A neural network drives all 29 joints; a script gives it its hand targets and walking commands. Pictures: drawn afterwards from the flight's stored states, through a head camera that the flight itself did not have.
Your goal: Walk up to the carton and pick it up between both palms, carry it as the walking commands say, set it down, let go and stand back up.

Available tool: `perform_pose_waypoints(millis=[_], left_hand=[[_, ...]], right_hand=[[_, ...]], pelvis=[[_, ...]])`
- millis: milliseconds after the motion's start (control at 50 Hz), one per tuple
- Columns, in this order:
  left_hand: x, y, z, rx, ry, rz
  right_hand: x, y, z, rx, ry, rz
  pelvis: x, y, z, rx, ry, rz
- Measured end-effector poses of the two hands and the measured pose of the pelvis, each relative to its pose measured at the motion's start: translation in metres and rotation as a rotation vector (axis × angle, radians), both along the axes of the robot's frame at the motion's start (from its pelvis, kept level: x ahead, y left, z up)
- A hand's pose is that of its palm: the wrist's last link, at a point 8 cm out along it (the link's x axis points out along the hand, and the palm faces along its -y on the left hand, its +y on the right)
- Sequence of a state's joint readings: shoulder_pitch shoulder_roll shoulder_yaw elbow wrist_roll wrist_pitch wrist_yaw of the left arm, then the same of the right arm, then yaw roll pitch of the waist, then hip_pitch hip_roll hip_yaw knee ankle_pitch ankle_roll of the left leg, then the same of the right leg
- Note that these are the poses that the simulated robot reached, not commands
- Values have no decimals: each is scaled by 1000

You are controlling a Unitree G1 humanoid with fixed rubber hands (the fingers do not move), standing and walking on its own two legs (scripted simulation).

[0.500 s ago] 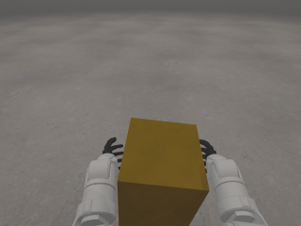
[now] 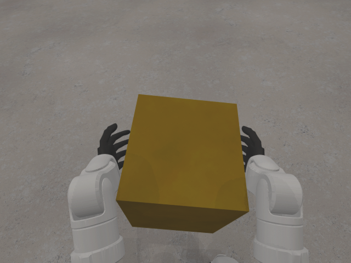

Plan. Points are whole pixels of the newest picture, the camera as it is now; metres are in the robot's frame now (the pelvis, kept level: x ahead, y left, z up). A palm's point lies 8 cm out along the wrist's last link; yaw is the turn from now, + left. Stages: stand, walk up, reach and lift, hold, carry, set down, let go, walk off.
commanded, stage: carry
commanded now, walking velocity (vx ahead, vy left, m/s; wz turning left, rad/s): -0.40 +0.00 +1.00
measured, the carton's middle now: (179, 171) +0.32 -0.03 +0.04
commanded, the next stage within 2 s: none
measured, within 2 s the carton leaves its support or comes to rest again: neither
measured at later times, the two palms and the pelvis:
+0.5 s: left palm out of the picture -0.01 +0.27 +0.11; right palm out of the picture +0.10 +0.01 +0.08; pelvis -0.21 +0.03 +0.00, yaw +21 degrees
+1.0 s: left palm out of the picture -0.41 +0.34 +0.06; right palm out of the picture -0.18 +0.16 +0.06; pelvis -0.45 +0.02 -0.02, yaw +48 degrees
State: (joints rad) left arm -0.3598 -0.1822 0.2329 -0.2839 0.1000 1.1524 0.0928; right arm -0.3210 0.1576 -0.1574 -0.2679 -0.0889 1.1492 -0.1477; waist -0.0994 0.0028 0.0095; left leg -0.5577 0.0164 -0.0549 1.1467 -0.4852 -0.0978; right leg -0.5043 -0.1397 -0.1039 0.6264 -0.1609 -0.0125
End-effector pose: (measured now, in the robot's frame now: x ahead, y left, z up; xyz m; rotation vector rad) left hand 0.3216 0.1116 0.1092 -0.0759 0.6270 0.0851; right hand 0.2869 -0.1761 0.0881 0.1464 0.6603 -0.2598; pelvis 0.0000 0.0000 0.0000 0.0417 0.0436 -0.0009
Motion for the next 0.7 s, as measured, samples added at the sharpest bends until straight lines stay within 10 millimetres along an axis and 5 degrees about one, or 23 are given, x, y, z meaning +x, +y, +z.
perform_pose_waypoints(millis=[180, 320, 420, 580, 700], left_hand=[[-126, 112, -58, -65, 100, 220], [-234, 164, -45, -56, 79, 436], [-295, 170, -21, 29, 44, 508], [-364, 156, 14, 44, 8, 473], [-435, 172, 6, 29, -11, 518]], right_hand=[[-58, 111, -30, -97, 100, 243], [-102, 178, -17, -105, 74, 468], [-144, 192, -16, -22, 35, 541], [-223, 174, 12, -19, -4, 515], [-281, 195, 12, -32, -22, 558]], pelvis=[[-76, 35, -22, -67, -9, 146], [-133, 32, -9, -111, -23, 262], [-179, 27, -7, -94, -19, 336], [-244, 28, 8, -20, -58, 450], [-301, 34, -4, -21, -57, 567]])
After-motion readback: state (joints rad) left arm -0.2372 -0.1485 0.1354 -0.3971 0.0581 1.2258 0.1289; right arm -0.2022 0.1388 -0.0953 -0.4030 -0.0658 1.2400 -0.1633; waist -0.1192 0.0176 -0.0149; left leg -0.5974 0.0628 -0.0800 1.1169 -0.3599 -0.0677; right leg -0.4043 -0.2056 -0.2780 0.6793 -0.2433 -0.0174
